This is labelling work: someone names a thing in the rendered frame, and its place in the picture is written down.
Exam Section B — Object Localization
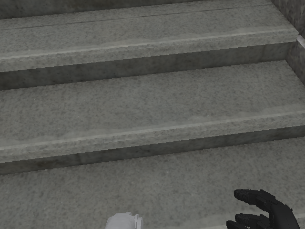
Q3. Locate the robot right hand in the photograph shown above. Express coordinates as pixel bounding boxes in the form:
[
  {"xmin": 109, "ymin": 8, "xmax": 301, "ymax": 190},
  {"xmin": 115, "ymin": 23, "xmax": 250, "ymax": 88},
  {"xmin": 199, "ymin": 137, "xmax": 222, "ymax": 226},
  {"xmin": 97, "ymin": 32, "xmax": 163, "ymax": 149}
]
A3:
[{"xmin": 226, "ymin": 189, "xmax": 300, "ymax": 229}]

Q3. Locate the robot left thigh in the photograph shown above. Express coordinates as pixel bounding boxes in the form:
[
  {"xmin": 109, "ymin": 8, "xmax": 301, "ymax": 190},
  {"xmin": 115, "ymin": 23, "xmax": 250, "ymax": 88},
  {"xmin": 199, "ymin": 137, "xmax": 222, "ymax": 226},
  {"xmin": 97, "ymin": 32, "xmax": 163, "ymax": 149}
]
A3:
[{"xmin": 105, "ymin": 212, "xmax": 144, "ymax": 229}]

